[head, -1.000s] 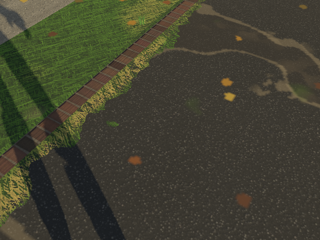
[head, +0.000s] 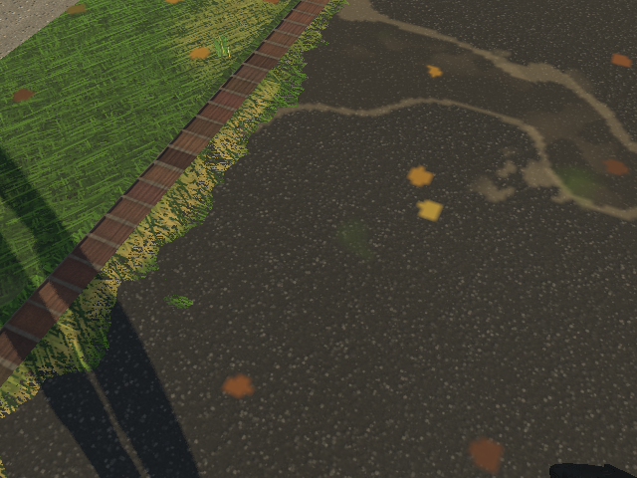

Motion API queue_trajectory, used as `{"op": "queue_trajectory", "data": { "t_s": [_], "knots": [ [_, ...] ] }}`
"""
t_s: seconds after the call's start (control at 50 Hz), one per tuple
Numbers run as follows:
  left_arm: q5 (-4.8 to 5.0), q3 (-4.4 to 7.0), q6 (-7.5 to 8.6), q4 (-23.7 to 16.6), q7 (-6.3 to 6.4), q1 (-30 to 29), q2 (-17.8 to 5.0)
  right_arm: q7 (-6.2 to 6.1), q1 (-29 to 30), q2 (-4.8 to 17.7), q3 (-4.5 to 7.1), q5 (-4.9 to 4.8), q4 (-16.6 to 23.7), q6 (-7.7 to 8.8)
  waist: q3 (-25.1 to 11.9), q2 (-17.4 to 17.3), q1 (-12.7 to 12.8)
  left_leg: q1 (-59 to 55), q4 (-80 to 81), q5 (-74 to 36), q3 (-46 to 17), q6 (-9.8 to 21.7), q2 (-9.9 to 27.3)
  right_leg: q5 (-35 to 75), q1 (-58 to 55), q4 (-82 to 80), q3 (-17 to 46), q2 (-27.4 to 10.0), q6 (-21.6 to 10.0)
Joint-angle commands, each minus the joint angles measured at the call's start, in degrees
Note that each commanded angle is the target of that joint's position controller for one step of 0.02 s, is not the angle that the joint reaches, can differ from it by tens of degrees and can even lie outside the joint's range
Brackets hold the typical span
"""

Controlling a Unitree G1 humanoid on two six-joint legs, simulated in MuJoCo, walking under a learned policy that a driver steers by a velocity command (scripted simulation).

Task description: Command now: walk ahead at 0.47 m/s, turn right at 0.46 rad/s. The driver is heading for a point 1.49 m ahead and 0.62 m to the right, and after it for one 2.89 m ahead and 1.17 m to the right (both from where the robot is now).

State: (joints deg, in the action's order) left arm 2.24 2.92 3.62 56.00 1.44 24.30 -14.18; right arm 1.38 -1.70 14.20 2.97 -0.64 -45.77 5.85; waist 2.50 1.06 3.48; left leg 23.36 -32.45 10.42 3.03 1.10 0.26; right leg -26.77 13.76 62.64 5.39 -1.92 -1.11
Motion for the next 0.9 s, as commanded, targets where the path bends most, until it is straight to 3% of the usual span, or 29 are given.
{"op": "queue_trajectory", "data": {
  "t_s": [0.02,0.04,0.06,0.14,0.24,0.34,0.38,0.4,0.42,0.44,0.46,0.48,0.5,0.52,0.54,0.56,0.6,0.64,0.72,0.8,0.86,0.9],
  "knots": [
    [-0.12,1.86,0.65,-5.2,0.50,-1.3,-4.5,0.08,-6.5,5.3,1.59,0.67,-1.2,0.70,-3.1,-6.2,-4.3,-17.3,21.5,6.9,-20.5,7.8,16.7,8.2,22.0,9.4,1.2,-5.7,-1.7],
    [-0.12,2.06,-0.11,-5.4,0.26,-0.3,-3.6,0.00,-5.3,4.5,1.46,1.37,-1.9,0.92,-2.8,-8.2,-2.6,-14.2,22.8,4.5,-15.8,7.4,15.3,9.5,19.1,7.8,1.4,-7.0,-1.8],
    [-0.04,2.19,-0.80,-5.9,0.08,-0.5,-2.9,-0.14,-4.9,4.0,1.48,1.34,-2.5,1.15,-2.3,-8.4,-2.1,-12.7,24.1,2.9,-13.0,7.8,14.8,9.6,18.3,6.7,0.9,-7.4,-1.8],
    [-0.76,2.56,-2.23,-10.3,-0.17,-6.8,-3.2,-1.40,-6.3,6.9,2.37,1.25,-4.3,1.74,1.0,-4.6,-1.8,-12.3,27.7,-1.3,-7.0,10.3,16.6,15.2,25.0,0.8,1.3,-8.3,-0.4],
    [-1.10,1.62,-1.40,-13.9,-2.51,-15.9,-2.7,-2.50,-8.8,9.8,3.06,1.00,-4.7,0.87,2.4,-2.4,-4.5,-15.6,27.6,-6.8,2.8,9.1,15.4,26.7,25.0,-14.7,-3.1,-7.2,0.3],
    [-1.02,1.27,-1.57,-18.4,-4.34,-22.9,-3.8,-2.32,-13.5,12.7,3.99,-0.47,-5.6,-1.03,3.8,-2.4,-6.8,-24.8,22.9,-10.9,6.8,7.2,17.4,21.4,24.9,-23.7,-7.6,-5.1,-2.3],
    [-1.07,2.23,-1.80,-19.2,-4.53,-20.4,-5.9,-2.27,-13.0,14.2,4.44,-0.87,-5.3,-1.92,0.8,-4.3,-4.5,-27.3,14.8,-29.2,8.8,5.8,17.4,15.6,18.9,-24.8,-11.0,-1.3,-4.5],
    [-0.88,3.44,-1.87,-18.1,-4.46,-14.2,-7.7,-2.26,-12.0,14.6,4.50,-1.11,-5.0,-2.53,-3.0,-4.6,-0.6,-26.6,5.1,-39.3,10.6,4.7,16.2,15.4,10.4,-26.7,-13.1,1.8,-6.1],
    [-0.60,5.64,-2.06,-15.2,-3.82,-3.9,-11.5,-2.31,-12.1,13.3,3.90,-0.93,-4.6,-2.86,-8.5,-3.2,4.3,-20.9,-8.9,-41.2,12.2,2.6,13.6,17.6,-4.5,-29.0,-13.6,5.4,-8.2],
    [-0.23,7.69,-2.68,-13.8,-2.47,3.9,-18.0,-2.22,-13.5,8.9,2.25,1.31,-3.1,-2.42,-13.4,7.4,5.5,-4.6,-29.3,-15.3,12.6,-0.7,10.2,18.2,-20.8,-30.6,3.9,-5.2,-12.3],
    [-0.49,7.52,-1.79,-16.0,-2.77,-0.1,-21.5,-1.56,-15.9,3.4,0.42,1.41,0.4,-0.33,-21.1,17.4,-0.9,16.5,-46.6,22.9,1.2,-3.2,-2.0,2.5,-34.6,-43.0,39.1,-16.8,-23.4],
    [-1.03,5.73,-0.78,-16.9,-3.54,0.6,-15.7,-0.90,-8.6,9.3,1.48,-1.06,1.0,1.76,-21.1,7.4,3.6,22.3,-49.7,20.7,-7.9,-1.5,0.3,1.2,-34.1,-48.9,40.7,-17.9,-21.0],
    [-1.56,4.88,0.03,-16.6,-3.60,-1.0,-13.1,-0.62,-5.5,10.0,1.66,-2.49,2.1,2.71,-14.0,5.7,2.8,25.5,-47.6,15.8,-7.3,0.4,2.5,5.2,-29.0,-48.0,32.7,-16.4,-18.7],
    [-1.55,4.32,0.42,-17.1,-3.52,-4.8,-11.3,-1.10,-5.8,9.2,1.45,-1.43,1.4,3.01,-9.7,0.0,0.0,22.4,-42.4,11.2,-7.6,0.8,5.3,12.3,-20.2,-47.4,25.5,-13.9,-16.8],
    [-1.78,3.67,0.52,-18.0,-3.22,-8.6,-9.4,-1.47,-6.6,9.8,1.94,-0.09,0.5,2.64,-7.8,-0.1,-2.3,17.7,-37.0,8.5,-8.0,0.6,7.2,18.2,-13.3,-47.5,19.8,-11.7,-15.4],
    [-2.39,3.25,0.52,-19.0,-2.91,-10.5,-8.6,-1.30,-7.8,9.9,2.17,0.10,0.2,1.80,-6.8,1.2,-3.9,14.0,-34.7,6.8,-8.3,0.3,8.1,21.5,-8.7,-48.7,17.2,-10.2,-14.9],
    [-2.04,3.35,0.83,-19.2,-2.34,-10.3,-9.3,-1.23,-8.0,8.8,2.17,0.83,0.3,0.44,-5.9,0.5,-4.6,12.1,-30.1,4.4,-7.4,-1.3,7.4,27.3,-5.0,-50.3,14.1,-8.9,-15.3],
    [-1.53,3.76,1.02,-18.7,-1.52,-8.1,-10.7,-1.44,-4.5,7.6,1.83,1.51,1.6,-0.20,-4.2,-0.2,-4.0,13.8,-23.2,-0.6,-6.7,-3.3,6.2,30.1,-3.7,-51.2,11.4,-7.8,-15.3],
    [-1.28,3.96,0.56,-17.8,-0.50,-5.2,-11.0,-1.02,3.6,5.8,1.00,1.14,4.0,0.19,-1.9,2.5,-1.3,11.8,-5.7,-14.3,-6.4,-4.5,2.9,24.6,-2.0,-50.8,8.1,-4.4,-12.2],
    [-0.93,4.23,0.26,-16.2,-0.49,-2.2,-11.1,-0.17,8.3,6.4,0.83,0.32,6.3,0.91,-0.8,4.0,0.5,8.4,1.9,-17.5,-6.8,-3.6,1.0,21.5,-3.1,-48.5,10.8,-5.4,-10.7],
    [-0.86,4.27,-0.49,-15.9,0.03,-1.8,-10.7,0.44,7.7,8.4,1.46,0.21,6.7,1.74,-1.1,5.1,-0.3,6.8,5.2,-12.6,-7.9,-2.2,0.6,22.2,-7.8,-43.5,15.1,-7.2,-10.0],
    [-1.03,4.28,-1.16,-16.2,0.25,-2.8,-10.6,0.43,3.3,9.7,2.19,0.15,5.7,2.35,-2.5,7.2,-2.6,1.0,6.3,-7.5,-6.6,-0.6,-0.2,26.7,-8.9,-39.4,17.0,-7.2,-9.0]
  ]
}}
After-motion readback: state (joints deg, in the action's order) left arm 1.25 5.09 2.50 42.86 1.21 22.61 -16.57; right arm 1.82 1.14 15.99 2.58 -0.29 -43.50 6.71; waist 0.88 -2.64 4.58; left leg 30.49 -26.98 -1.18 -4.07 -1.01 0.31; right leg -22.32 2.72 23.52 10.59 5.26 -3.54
